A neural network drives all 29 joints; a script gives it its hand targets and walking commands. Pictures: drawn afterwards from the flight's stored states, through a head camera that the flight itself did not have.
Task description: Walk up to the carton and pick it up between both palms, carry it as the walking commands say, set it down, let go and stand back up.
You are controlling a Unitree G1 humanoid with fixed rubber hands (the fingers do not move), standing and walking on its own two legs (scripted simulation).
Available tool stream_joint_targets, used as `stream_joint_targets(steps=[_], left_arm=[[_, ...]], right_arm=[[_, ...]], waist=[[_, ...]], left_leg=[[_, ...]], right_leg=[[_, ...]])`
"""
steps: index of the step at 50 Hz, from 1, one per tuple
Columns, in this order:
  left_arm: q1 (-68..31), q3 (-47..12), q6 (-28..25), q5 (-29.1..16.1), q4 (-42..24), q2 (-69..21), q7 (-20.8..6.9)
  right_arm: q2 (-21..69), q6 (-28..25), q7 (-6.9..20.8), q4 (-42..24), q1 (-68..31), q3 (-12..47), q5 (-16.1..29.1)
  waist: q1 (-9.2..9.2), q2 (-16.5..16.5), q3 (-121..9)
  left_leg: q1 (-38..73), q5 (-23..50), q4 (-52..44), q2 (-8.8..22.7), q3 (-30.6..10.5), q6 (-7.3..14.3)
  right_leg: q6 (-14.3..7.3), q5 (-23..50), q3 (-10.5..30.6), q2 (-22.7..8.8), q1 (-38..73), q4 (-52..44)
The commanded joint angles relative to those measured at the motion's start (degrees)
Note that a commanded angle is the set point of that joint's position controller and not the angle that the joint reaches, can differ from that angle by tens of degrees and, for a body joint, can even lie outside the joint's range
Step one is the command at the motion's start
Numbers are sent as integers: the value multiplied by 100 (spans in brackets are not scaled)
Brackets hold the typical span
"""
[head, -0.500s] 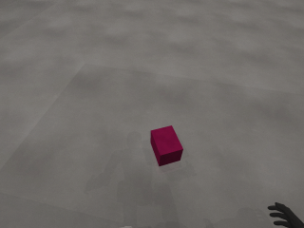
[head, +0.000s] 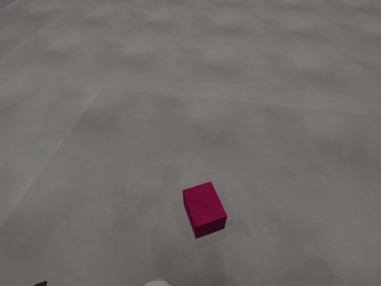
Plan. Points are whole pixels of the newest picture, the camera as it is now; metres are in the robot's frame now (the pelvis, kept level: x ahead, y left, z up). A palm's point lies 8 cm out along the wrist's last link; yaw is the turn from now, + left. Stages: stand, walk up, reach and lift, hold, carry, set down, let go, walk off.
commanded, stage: walk up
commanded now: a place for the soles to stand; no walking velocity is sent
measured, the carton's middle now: (203, 209) +0.61 -0.02 -0.68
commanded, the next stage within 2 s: none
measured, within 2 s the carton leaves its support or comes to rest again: neither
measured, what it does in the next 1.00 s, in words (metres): steps on the spot: left foot, then right foot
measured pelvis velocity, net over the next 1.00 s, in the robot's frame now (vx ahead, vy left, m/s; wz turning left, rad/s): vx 0.09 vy -0.03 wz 0.06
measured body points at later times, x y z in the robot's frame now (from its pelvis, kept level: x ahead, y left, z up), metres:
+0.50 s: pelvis +0.08 -0.01 -0.01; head +0.10 -0.01 +0.44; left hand +0.20 +0.32 -0.11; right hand +0.19 -0.33 -0.11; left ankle +0.11 +0.13 -0.73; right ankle +0.12 -0.13 -0.72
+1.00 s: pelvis +0.09 -0.03 +0.01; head +0.12 -0.01 +0.46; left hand +0.23 +0.32 -0.09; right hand +0.19 -0.38 -0.07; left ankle +0.11 +0.12 -0.72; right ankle +0.11 -0.16 -0.69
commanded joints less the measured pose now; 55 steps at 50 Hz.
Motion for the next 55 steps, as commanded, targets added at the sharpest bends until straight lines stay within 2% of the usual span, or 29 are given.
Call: stream_joint_targets(steps=[1,2,3,4,5,6,7,8,10,12,14,15,16,17,18,19,20,21,22,23,25,28,44,45,46,47,49,52,55], left_arm=[[-199,247,48,-44,-303,1168,21],[-186,165,91,-41,-312,977,44],[-114,68,120,-28,-333,716,82],[-129,-28,134,-33,-458,355,110],[41,23,213,-9,-392,567,211],[46,130,247,-28,-218,953,275],[102,158,235,-32,-136,968,283],[236,180,216,-5,-20,962,279],[465,138,199,-7,201,738,222],[431,123,216,-41,295,567,221],[416,144,211,-15,399,533,252],[366,174,190,43,432,627,273],[216,198,151,105,406,836,297],[-237,201,95,79,245,1193,292],[-451,171,91,24,281,1203,268],[-651,99,108,1,356,1139,283],[-820,35,146,-19,425,1012,287],[-884,-28,188,-40,492,834,270],[-851,-66,214,-52,547,720,260],[-785,-59,231,-71,669,695,255],[-885,-60,222,-72,832,712,246],[-1183,-109,220,-89,989,697,250],[-1951,-257,305,-104,1916,484,227],[-2088,194,558,377,1071,1036,-10],[-2194,149,689,358,831,826,-121],[-2123,155,790,399,565,681,-165],[-1764,256,842,378,403,722,-200],[-1697,349,846,376,79,685,-352],[-1802,438,917,341,-228,728,-415]], right_arm=[[-735,-72,-56,-146,404,-280,-6],[-762,-87,-110,-80,538,-311,-46],[-850,-107,-176,-35,695,-345,-79],[-1310,-151,-253,-68,853,-443,-155],[-1829,-145,-272,-235,851,-584,-61],[-1722,-128,-283,-274,577,-557,20],[-1618,-106,-307,-289,360,-513,18],[-1464,-82,-322,-300,178,-461,12],[-1238,-47,-313,-317,-65,-370,-41],[-1185,2,-291,-331,-296,-295,-46],[-1115,79,-283,-335,-496,-227,2],[-957,122,-284,-320,-472,-157,8],[-677,149,-288,-322,-343,-64,32],[-530,192,-317,-277,-311,-29,90],[-802,248,-357,-79,-411,-135,112],[-781,223,-355,50,-323,-139,111],[-746,187,-346,160,-275,-116,94],[-866,145,-338,252,-339,-130,46],[-1087,102,-316,261,-556,-141,31],[-1118,78,-304,341,-697,-113,55],[-980,88,-315,489,-914,-34,97],[-839,116,-321,764,-1011,30,96],[-700,211,-274,1705,-1840,198,62],[-1517,134,-530,1657,-283,-225,23],[-1936,91,-662,1683,191,-390,-17],[-1931,28,-760,1473,286,-501,-6],[-1671,-51,-876,1073,13,-528,20],[-1688,-97,-867,697,-5,-511,-91],[-1924,-104,-888,442,168,-562,-179]], waist=[[-224,-1040,-42],[-332,-809,-92],[-453,-299,-173],[-567,916,-239],[-553,1084,-290],[-465,415,-223],[-315,357,-44],[-209,439,-26],[-145,968,-182],[-79,1122,-270],[47,951,-381],[69,650,-372],[-15,-147,-426],[-191,-850,-483],[-188,-627,-383],[-291,-624,-328],[-376,-556,-267],[-333,-436,-263],[-173,-214,-244],[-59,-200,-364],[-53,-369,-454],[-153,-321,-457],[-118,-91,-458],[-495,-528,-305],[-648,255,-139],[-556,315,-96],[-256,43,-109],[-248,459,-234],[-299,806,-182]], left_leg=[[1103,890,-1000,-283,397,-13],[1567,875,-1232,-454,358,41],[1992,607,-1601,-340,-29,152],[2350,69,-2421,1037,-2143,585],[2061,-298,-3042,2144,-3858,1351],[1868,-74,-2876,2045,-3597,1631],[1661,381,-2629,1884,-3104,1603],[1453,605,-2471,1610,-2495,1405],[1003,2190,-2118,1228,-1469,1195],[520,2901,-1779,1065,-998,1088],[213,2437,-1302,886,-805,867],[53,1767,-1023,739,-748,626],[-208,1122,-425,488,-525,354],[-47,-250,116,-107,-99,47],[519,-871,205,-110,-248,64],[800,-647,-213,-136,-202,106],[1056,67,-830,-108,-199,136],[1097,428,-1271,105,-566,177],[865,787,-1476,381,-1039,312],[713,1031,-1495,520,-1162,421],[685,1145,-1441,363,-891,324],[959,1360,-1474,183,-640,200],[1619,1700,-2732,358,-714,29],[1928,855,-2751,724,-1468,416],[2688,504,-3040,1445,-2807,905],[2917,395,-3109,1919,-3421,1260],[2584,941,-2808,1872,-2903,1254],[1601,1179,-2554,1281,-2037,1064],[915,714,-2316,1112,-2028,1079]], right_leg=[[-1029,168,892,-957,-779,-985],[-861,103,740,-794,-1057,-499],[-644,-143,573,-623,-1349,224],[-202,-694,153,-6,-2125,1744],[-68,-1726,488,276,-2422,2510],[-38,-1499,935,152,-2281,2995],[3,-1313,928,43,-2331,2947],[14,-1118,849,-92,-2130,2630],[42,-962,420,-132,-1254,1917],[9,-721,94,29,-448,1325],[-76,9,-67,227,289,343],[-153,262,170,178,510,-93],[-318,428,1257,-532,643,-573],[-895,359,2722,-1617,4,-1107],[-1223,549,2641,-1699,-519,-1006],[-1137,664,2245,-1464,-739,-786],[-807,567,1663,-1088,-864,-587],[-503,462,1197,-753,-862,-298],[-295,432,815,-386,-644,-4],[-241,433,699,-302,-269,70],[-314,677,797,-446,69,-186],[-391,983,923,-622,63,-457],[-78,890,619,-551,812,-1609],[-171,-487,102,-89,-31,-427],[-85,-1014,328,104,-1506,618],[-16,-1001,897,-132,-2278,1599],[53,-738,1151,-417,-2484,2286],[137,-747,937,-324,-1690,2098],[158,-853,757,-218,-1295,1787]])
